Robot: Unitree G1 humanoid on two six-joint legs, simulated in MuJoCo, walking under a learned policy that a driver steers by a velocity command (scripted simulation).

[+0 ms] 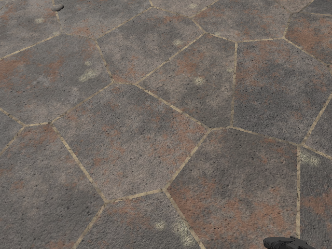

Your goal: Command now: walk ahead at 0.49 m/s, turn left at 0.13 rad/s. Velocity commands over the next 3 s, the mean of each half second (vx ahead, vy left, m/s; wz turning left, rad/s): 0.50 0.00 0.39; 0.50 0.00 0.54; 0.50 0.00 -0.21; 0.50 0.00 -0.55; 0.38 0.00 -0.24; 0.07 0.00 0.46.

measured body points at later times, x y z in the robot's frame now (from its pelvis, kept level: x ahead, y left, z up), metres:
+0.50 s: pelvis +0.27 +0.00 +0.02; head +0.30 +0.02 +0.46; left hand +0.46 +0.25 -0.08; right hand +0.25 -0.26 -0.11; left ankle +0.15 +0.05 -0.72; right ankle +0.46 -0.11 -0.68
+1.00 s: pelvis +0.52 +0.04 +0.02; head +0.55 +0.06 +0.47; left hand +0.36 +0.25 -0.12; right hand +0.81 -0.05 -0.08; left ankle +0.59 +0.22 -0.68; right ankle +0.48 -0.09 -0.72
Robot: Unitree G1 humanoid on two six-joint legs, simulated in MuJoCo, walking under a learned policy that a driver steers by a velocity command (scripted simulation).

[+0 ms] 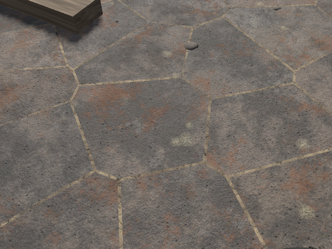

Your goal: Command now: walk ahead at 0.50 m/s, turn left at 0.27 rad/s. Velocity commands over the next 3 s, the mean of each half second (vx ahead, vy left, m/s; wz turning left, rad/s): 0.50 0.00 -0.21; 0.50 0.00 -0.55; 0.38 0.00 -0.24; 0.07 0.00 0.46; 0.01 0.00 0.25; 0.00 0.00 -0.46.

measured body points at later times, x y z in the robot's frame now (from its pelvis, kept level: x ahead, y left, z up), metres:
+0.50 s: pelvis +0.26 +0.03 +0.00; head +0.28 +0.03 +0.45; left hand +0.42 +0.25 -0.13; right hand +0.19 -0.22 -0.14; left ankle +0.17 +0.10 -0.74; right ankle +0.38 -0.13 -0.68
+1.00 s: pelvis +0.51 -0.06 +0.00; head +0.53 -0.09 +0.45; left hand +0.63 +0.19 -0.12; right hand +0.55 -0.36 -0.11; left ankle +0.71 +0.04 -0.68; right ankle +0.43 -0.09 -0.74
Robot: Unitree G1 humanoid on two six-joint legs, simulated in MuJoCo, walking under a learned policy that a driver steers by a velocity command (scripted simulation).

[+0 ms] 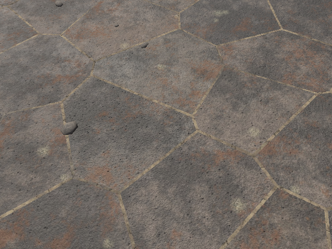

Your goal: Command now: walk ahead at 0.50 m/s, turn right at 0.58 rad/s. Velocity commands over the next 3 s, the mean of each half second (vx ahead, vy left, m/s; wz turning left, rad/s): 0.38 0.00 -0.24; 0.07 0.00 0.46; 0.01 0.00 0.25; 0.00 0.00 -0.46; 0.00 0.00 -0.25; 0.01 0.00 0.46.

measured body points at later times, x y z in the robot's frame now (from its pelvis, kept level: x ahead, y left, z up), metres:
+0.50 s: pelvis +0.23 +0.05 +0.00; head +0.28 +0.06 +0.45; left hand +0.41 +0.28 -0.12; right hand +0.22 -0.21 -0.13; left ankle +0.25 +0.14 -0.74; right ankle +0.28 -0.09 -0.70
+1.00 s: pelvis +0.26 +0.03 +0.00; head +0.29 +0.03 +0.44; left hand +0.32 +0.32 -0.12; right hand +0.44 -0.22 -0.13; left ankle +0.23 +0.14 -0.71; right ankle +0.32 -0.07 -0.74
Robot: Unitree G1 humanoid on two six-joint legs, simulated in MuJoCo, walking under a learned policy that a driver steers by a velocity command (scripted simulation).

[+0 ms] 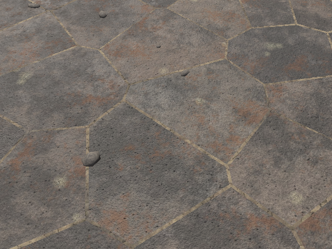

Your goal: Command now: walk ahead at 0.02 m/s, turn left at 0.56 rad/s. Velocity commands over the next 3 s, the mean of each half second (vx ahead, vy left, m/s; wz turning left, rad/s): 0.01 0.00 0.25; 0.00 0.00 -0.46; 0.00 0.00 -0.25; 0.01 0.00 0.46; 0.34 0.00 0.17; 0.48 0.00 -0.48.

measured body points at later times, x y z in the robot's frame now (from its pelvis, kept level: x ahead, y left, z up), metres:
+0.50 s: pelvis -0.01 +0.03 +0.00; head +0.00 +0.03 +0.45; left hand +0.02 +0.30 -0.14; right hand +0.15 -0.20 -0.12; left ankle -0.02 +0.11 -0.74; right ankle -0.02 -0.08 -0.73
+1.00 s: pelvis -0.04 +0.06 +0.00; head +0.00 +0.07 +0.45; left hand +0.13 +0.32 -0.13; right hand +0.03 -0.24 -0.10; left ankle -0.01 +0.15 -0.74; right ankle -0.06 -0.07 -0.70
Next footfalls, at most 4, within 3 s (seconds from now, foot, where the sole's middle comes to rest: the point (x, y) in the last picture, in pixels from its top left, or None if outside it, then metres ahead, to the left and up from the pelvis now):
0.10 left None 0.02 0.11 -0.78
0.54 right None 0.01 -0.07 -0.78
0.92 left None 0.03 0.14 -0.78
1.34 right None -0.06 -0.06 -0.78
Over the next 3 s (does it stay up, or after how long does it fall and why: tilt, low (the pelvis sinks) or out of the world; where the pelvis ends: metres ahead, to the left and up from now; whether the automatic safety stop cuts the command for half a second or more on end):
stays up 0.34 0.04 -0.01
